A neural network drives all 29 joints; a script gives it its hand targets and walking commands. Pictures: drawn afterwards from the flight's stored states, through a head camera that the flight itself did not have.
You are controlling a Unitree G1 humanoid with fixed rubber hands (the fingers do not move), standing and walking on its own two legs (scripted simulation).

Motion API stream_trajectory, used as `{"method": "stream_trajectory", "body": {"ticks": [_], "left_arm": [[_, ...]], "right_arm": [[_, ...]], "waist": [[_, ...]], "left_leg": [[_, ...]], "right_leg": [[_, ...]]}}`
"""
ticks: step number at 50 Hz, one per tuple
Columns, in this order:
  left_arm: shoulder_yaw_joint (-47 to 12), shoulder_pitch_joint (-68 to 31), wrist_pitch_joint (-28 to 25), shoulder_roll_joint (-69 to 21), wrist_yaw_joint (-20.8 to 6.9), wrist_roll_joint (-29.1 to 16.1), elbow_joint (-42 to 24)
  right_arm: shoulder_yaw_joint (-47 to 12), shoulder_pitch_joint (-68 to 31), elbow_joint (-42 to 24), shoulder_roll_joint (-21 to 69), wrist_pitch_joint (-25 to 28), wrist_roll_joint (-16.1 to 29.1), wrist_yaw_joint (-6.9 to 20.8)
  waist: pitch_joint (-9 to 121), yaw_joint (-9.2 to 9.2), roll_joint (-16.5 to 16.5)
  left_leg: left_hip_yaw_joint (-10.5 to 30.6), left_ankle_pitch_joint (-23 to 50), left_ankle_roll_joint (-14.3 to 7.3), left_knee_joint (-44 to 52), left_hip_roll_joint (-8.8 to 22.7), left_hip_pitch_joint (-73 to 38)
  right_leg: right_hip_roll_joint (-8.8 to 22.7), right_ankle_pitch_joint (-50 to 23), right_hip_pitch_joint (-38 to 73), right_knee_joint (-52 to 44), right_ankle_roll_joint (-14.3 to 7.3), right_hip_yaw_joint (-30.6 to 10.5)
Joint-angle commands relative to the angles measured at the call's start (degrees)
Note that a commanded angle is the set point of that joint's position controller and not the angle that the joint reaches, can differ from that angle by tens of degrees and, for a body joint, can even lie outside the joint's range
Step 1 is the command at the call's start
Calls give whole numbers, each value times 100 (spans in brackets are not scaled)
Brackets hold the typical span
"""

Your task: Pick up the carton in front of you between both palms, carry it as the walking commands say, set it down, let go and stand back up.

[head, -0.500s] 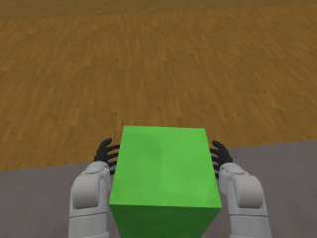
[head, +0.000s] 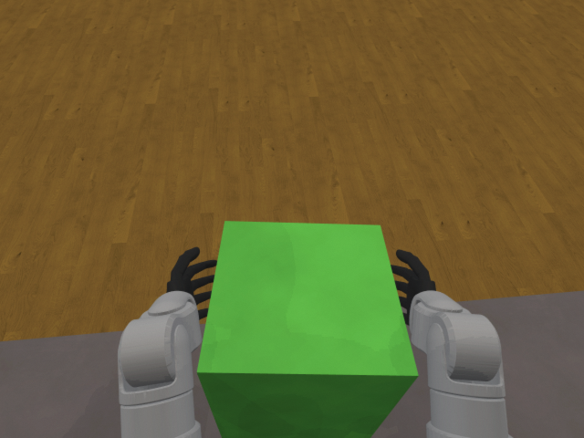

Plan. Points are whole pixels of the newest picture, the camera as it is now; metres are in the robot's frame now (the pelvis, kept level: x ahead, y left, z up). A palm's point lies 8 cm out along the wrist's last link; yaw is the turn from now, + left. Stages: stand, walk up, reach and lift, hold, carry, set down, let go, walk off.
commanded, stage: carry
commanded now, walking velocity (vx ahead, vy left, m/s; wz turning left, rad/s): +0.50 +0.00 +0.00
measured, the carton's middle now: (299, 336) +0.27 +0.01 +0.01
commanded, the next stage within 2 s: none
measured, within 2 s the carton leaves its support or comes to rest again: neither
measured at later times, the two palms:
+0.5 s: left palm (220, 140) +0.59 +0.15 +0.11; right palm (380, 136) +0.62 -0.15 +0.10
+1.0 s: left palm (227, 37) +1.02 +0.18 +0.14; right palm (343, 41) +0.99 -0.12 +0.14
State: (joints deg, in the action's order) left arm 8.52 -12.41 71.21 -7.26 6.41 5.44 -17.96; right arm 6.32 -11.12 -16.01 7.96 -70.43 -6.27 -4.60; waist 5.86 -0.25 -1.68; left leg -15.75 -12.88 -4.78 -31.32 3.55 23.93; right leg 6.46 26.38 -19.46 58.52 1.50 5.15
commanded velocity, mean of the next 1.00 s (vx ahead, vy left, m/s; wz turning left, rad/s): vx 0.50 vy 0.00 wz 0.00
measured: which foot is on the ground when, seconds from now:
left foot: down 0.00-0.34, up 0.36-0.80, down 0.82-1.00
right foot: up 0.00-0.32, down 0.34-0.82, up 0.84-1.00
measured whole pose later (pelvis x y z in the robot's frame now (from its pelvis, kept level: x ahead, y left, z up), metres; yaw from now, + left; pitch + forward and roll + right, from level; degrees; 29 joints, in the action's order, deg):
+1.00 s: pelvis +0.62 +0.03 +0.00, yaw +1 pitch +5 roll -1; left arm 14.9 -50.3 76.7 2.5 7.8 2.9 5.3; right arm 14.4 -46.3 2.5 0.5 -77.0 -2.7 -8.2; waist -4.3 3.6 -2.0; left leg -10.0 -17.0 -5.9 -31.3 0.6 22.6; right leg 1.9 21.2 -38.3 74.6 -2.9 1.7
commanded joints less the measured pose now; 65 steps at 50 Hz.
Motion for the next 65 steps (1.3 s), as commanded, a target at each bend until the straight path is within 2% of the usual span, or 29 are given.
{"method": "stream_trajectory", "body": {"ticks": [1,4,15,16,17,19,20,21,22,24,30,35,38,40,41,42,43,45,46,49,51,53,58,59,61,62,63,64,65], "left_arm": [[-4271,-2596,44,-5394,-1686,-2450,-158],[-4327,-2328,-226,-5504,-1579,-2260,-634],[-4209,-1746,-37,-4853,-1486,-1891,-641],[-4220,-1942,-5,-4876,-1459,-2056,-605],[-4197,-1951,-15,-4934,-1513,-2162,-765],[-4193,-2357,27,-4713,-1529,-2368,-1000],[-4215,-2538,40,-4839,-1566,-2445,-994],[-4253,-2793,61,-4808,-1572,-2647,-976],[-4366,-3021,48,-4877,-1556,-2667,-1384],[-4341,-3403,35,-4853,-1536,-2615,-1420],[-4325,-4587,210,-4165,-1418,-2813,-1107],[-3746,-5183,462,-3600,-1270,-2655,764],[-3576,-6033,450,-4120,-1241,-2753,973],[-3383,-6649,508,-4279,-1236,-2860,1073],[-3215,-6959,552,-4348,-1233,-2833,1359],[-3194,-7056,576,-4495,-1206,-2887,1455],[-3017,-7457,629,-4524,-1181,-2910,1842],[-2942,-7467,496,-4933,-1132,-2842,1960],[-2845,-7801,497,-5196,-1126,-2853,1826],[-2739,-8053,341,-5347,-945,-2723,1645],[-2628,-7772,306,-5368,-853,-2532,1555],[-2629,-7546,261,-5092,-812,-2232,1489],[-2949,-7281,332,-5073,-923,-2269,1267],[-3071,-7407,336,-5036,-976,-2280,1002],[-3041,-7103,359,-4811,-1050,-2111,1216],[-2938,-6776,358,-4798,-1074,-2081,1482],[-2909,-6911,289,-4591,-1094,-2150,1281],[-2911,-6821,338,-4773,-1137,-2246,1511],[-3046,-6998,335,-4885,-1159,-2441,1369]], "right_arm": [[-3914,-2653,-591,5315,51,2167,1289],[-4204,-2663,-1125,5503,181,2263,1318],[-4027,-2298,-979,4767,-53,2323,1462],[-4097,-2161,-865,4659,-58,2349,1467],[-4096,-2487,-1422,4516,-41,2444,1455],[-3995,-2744,-1509,4378,-130,2338,1365],[-4043,-3080,-1552,4390,-145,2358,1294],[-4084,-3070,-1539,4406,-143,2310,1213],[-3994,-3199,-1711,4696,-149,2383,1198],[-4130,-3613,-1727,4731,-162,2390,1168],[-3915,-4414,-1171,4224,-204,2248,921],[-3343,-5450,224,3377,-581,2260,810],[-3215,-6454,622,3834,-655,2540,882],[-2875,-6475,993,4034,-678,2533,892],[-2749,-6749,1261,3939,-643,2437,869],[-2631,-6935,1493,3960,-644,2528,865],[-2362,-6923,1657,3986,-585,2425,849],[-2623,-7679,1517,4744,-507,2833,871],[-2628,-8078,1172,4927,-444,2897,918],[-2690,-8757,803,5374,-358,3197,964],[-2667,-8574,811,5273,-364,3132,913],[-2620,-8119,879,5247,-403,3052,965],[-2913,-7859,454,5062,-386,2862,985],[-2998,-7745,306,4956,-365,2703,975],[-3021,-7615,467,4866,-423,2679,982],[-3122,-7809,421,4800,-420,2693,970],[-3269,-7838,218,4764,-421,2716,978],[-3119,-7829,376,4618,-476,2629,942],[-3152,-7896,527,4802,-464,2715,915]], "waist": [[1650,223,565],[1667,198,595],[523,135,1407],[810,5,790],[1402,-102,555],[1554,-131,-1622],[1585,-198,-986],[1536,-135,-1042],[1554,-91,-283],[1532,11,-260],[1619,-149,-529],[1165,-333,-632],[1134,-259,-573],[1857,332,-227],[2044,520,559],[2362,493,1715],[2167,557,1813],[2379,693,1128],[2254,445,643],[2501,293,873],[2354,351,1199],[2304,460,529],[1884,473,1195],[2014,329,1385],[2818,-140,861],[3318,-553,274],[3673,-375,-1524],[3820,-581,-1663],[3333,-767,-1112]], "left_leg": [[3138,5,-713,1918,1949,-3349],[2004,1347,-347,1782,1613,-3535],[182,3292,52,1266,926,-2643],[129,3865,181,337,778,-2537],[-2,2975,311,-771,583,-1829],[733,-1331,579,-3194,-389,916],[1290,-1437,407,-4132,-219,1354],[1470,-1356,235,-4447,59,1572],[1605,-949,126,-4398,290,1386],[1611,-374,195,-3586,537,729],[1104,34,313,-1757,241,1332],[695,462,327,-543,2,1363],[540,673,182,-221,-119,402],[230,204,32,79,-482,-1599],[1921,-21,-392,407,614,-2698],[4161,-266,-828,979,1662,-3717],[4603,252,-1190,1147,1777,-4409],[4002,1486,-1375,714,1719,-4349],[3480,1029,-1071,655,1474,-3868],[2684,1153,-619,765,1217,-3483],[2413,1662,-781,771,1199,-3597],[2340,2722,-721,564,1025,-4143],[1347,3415,-627,597,715,-3278],[1274,4367,-511,284,802,-3178],[687,5190,-169,-1248,563,-2781],[1046,3236,164,-2412,295,-1163],[1298,-1071,299,-3448,-346,537],[1555,-1927,304,-4872,-747,1624],[1713,-1561,225,-5341,-637,2393]], "right_leg": [[141,-449,-2392,726,-123,-386],[-19,-928,-2392,-207,-133,-80],[-495,-2375,-384,-2967,-369,1067],[-844,-1898,467,-3169,-455,1309],[-657,-1388,1772,-3138,-436,902],[1680,-462,3371,-4304,-1222,-3248],[1978,-111,3182,-4708,-1582,-3788],[1856,-687,2965,-4653,-1458,-3068],[1697,-1370,2579,-4586,-1363,-2442],[1223,-1952,1625,-4620,-925,-1297],[1003,-2594,2280,-4453,-1115,-528],[719,-3409,2574,-4058,-1103,79],[658,-2894,1910,-3727,-1001,150],[198,-3398,1304,-2033,-688,650],[-62,-2575,33,-432,-373,780],[-769,-137,-1501,728,-242,326],[-837,361,-2664,1698,-340,-103],[-499,176,-3490,2671,-403,-589],[-211,-244,-3129,2201,-468,-831],[-317,-705,-2759,1725,-500,-535],[-305,-752,-3028,1352,-433,-391],[-367,-806,-3485,1055,-437,-239],[-640,-1772,-2156,-1266,-555,462],[-685,-1608,-1533,-1754,-670,417],[-1172,-1924,663,-2664,-771,854],[-244,-2092,2655,-2712,-1006,-574],[1195,-3219,4071,-2812,-1462,-2935],[1434,-3410,4811,-2986,-2236,-3826],[1152,-4454,4785,-2843,-2149,-3653]]}}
